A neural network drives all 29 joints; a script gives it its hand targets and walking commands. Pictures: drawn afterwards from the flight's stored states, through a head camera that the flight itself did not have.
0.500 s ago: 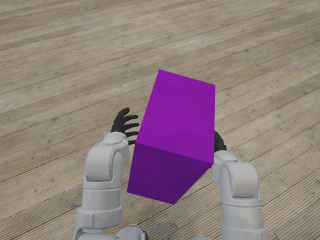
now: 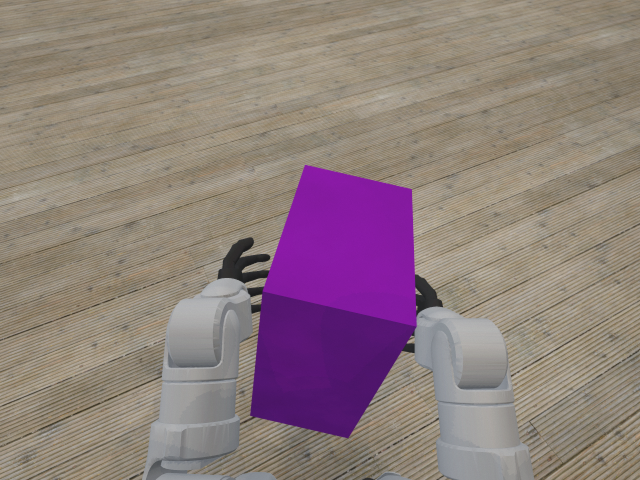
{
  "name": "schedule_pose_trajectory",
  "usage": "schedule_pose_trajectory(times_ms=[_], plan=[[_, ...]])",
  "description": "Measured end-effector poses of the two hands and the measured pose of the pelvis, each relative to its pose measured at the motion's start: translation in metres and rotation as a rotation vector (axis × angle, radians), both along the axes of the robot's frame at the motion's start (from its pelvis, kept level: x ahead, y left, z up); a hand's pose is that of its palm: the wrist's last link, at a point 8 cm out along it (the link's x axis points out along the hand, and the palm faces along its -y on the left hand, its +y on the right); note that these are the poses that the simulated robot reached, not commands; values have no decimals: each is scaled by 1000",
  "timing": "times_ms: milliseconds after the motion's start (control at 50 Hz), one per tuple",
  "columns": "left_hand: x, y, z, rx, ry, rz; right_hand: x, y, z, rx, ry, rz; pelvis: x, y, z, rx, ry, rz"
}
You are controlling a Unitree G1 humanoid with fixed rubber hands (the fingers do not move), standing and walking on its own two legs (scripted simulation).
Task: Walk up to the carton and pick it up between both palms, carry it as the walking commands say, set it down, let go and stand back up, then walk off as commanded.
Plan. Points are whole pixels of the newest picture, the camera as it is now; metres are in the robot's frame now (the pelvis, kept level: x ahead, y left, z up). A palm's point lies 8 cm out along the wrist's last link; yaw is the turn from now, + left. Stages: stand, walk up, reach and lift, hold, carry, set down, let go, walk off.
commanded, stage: carry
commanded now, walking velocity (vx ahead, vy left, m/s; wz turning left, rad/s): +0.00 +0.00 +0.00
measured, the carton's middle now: (327, 307) +0.34 +0.01 +0.01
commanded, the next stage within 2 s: none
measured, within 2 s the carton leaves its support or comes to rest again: neither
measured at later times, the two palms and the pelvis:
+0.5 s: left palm (201, 367) +0.21 +0.14 +0.09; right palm (428, 404) +0.19 -0.10 +0.06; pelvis -0.09 +0.01 +0.00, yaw +0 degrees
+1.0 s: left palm (216, 421) +0.17 +0.12 +0.07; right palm (452, 464) +0.14 -0.12 +0.04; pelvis -0.14 -0.01 +0.00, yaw +1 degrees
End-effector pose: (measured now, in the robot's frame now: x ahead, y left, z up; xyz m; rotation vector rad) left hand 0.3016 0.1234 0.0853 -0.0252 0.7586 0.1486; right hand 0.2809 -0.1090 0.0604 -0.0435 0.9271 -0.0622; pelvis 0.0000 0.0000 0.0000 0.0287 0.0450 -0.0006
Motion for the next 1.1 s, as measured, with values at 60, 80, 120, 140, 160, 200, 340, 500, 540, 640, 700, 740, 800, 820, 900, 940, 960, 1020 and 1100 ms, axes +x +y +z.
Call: schedule_pose_trajectory(times_ms=[60,80,120,140,160,200,340,500,540,640,700,740,800,820,900,940,960,1020,1100], plan=[[-6,4,5,-22,-53,-9,-10,4,6,3,-52,-39,-19,9,-5,-26,35,15],[-10,7,5,-36,-67,-3,-14,7,7,4,-64,-47,-26,11,-5,-19,39,22],[-22,14,4,-47,-63,4,-26,14,7,-9,-62,-34,-36,16,-1,-16,21,24],[-29,18,3,-41,-52,3,-32,18,7,-16,-50,-20,-39,18,1,-26,14,21],[-35,22,2,-33,-40,4,-37,22,5,-22,-39,-3,-41,20,2,-33,10,17],[-46,29,1,-23,-25,14,-46,29,3,-29,-24,28,-45,22,3,-41,6,18],[-68,39,11,-15,-82,66,-53,38,10,-11,-80,68,-60,19,-1,-36,3,-4],[-90,14,7,6,-73,16,-86,14,1,1,-73,23,-91,9,0,-29,-31,6],[-95,6,-7,24,-27,-8,-95,6,-11,-5,-28,15,-97,5,2,-27,-41,6],[-114,-9,-14,43,-27,-47,-121,-7,-20,-3,-26,-1,-113,-2,4,-23,-55,8],[-119,-14,-14,43,-35,-41,-127,-12,-23,15,-33,-16,-124,-6,4,-21,-52,11],[-122,-15,-11,38,-54,-35,-130,-13,-21,20,-52,-18,-129,-9,4,-20,-46,10],[-126,-16,-9,36,-70,-27,-132,-14,-19,23,-67,-16,-135,-11,5,-21,-36,10],[-127,-16,-8,34,-73,-24,-132,-14,-18,22,-70,-13,-137,-11,5,-21,-33,11],[-130,-13,-10,25,-71,-18,-134,-11,-18,6,-68,2,-140,-12,5,-23,-26,11],[-133,-11,-10,22,-71,-17,-136,-10,-17,-3,-68,10,-140,-11,5,-26,-25,12],[-134,-9,-11,21,-70,-17,-136,-9,-17,-8,-67,14,-140,-11,5,-27,-25,13],[-135,-6,-15,22,-58,-15,-136,-5,-20,-14,-55,23,-140,-9,5,-30,-24,15],[-134,-1,-17,18,-55,-7,-135,0,-22,-18,-52,32,-138,-6,5,-31,-23,16]])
